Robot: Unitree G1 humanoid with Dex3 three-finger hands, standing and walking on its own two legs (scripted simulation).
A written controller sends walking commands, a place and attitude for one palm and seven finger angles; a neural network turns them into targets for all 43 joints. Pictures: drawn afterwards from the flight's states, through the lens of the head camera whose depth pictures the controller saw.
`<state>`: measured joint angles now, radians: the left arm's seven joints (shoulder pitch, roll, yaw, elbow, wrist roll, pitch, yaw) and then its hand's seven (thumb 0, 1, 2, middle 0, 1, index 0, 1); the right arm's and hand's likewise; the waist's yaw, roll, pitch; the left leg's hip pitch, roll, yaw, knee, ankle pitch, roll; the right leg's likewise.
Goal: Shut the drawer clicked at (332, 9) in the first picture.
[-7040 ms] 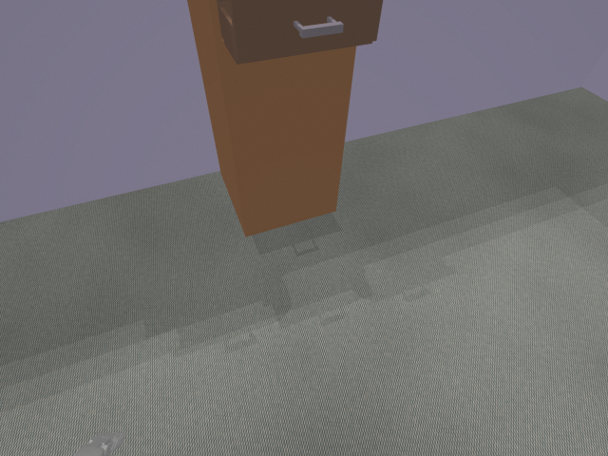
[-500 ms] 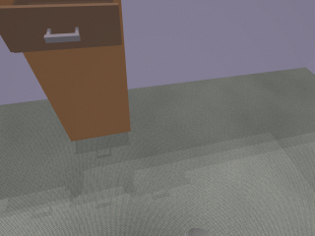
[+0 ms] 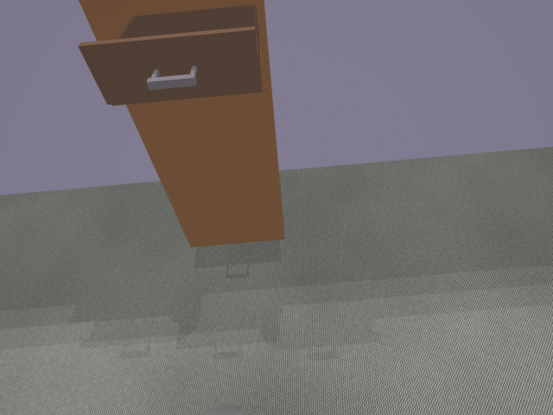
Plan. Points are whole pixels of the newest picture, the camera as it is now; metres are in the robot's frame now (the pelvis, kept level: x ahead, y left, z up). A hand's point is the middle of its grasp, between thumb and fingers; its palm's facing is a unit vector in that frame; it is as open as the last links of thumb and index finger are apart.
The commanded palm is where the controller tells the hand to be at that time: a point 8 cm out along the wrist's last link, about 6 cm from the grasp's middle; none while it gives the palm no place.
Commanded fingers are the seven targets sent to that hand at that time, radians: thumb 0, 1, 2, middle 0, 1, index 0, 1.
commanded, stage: take the last steps up to it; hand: left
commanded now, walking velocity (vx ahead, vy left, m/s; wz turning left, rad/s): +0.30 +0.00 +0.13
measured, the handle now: (173, 77) +0.77 +0.26 +0.12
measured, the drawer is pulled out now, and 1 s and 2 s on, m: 0.15 0.15 0.15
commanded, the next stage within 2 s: come to a stop and stand still in 1.18 s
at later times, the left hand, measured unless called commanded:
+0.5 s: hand out of the picture +0.03 +0.25 -0.18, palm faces +0.10 -0.98 -0.15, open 7.4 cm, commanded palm none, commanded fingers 0.00 0.90 0.90 -0.20 -0.30 -0.20 -0.30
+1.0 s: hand (200, 342) +0.28 +0.18 -0.16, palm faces +0.08 -0.97 -0.23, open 7.1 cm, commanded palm none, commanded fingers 0.00 0.90 0.90 -0.20 -0.30 -0.20 -0.30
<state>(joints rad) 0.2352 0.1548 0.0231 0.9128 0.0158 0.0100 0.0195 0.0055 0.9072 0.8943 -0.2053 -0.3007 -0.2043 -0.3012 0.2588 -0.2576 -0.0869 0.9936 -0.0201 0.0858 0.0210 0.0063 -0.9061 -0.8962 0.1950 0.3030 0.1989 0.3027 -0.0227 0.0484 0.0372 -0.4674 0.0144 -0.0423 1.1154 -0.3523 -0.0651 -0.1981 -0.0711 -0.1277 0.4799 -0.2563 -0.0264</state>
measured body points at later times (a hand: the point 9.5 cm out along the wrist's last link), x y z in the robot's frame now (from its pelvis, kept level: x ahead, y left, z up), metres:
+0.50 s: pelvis +0.05 +0.06 +0.00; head +0.04 +0.09 +0.45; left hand +0.03 +0.30 -0.16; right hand +0.04 -0.17 -0.14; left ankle -0.03 +0.15 -0.74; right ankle +0.11 -0.08 -0.66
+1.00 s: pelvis +0.22 -0.01 +0.00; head +0.23 -0.03 +0.45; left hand +0.28 +0.23 -0.15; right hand +0.22 -0.24 -0.17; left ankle +0.21 +0.13 -0.66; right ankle +0.26 -0.08 -0.74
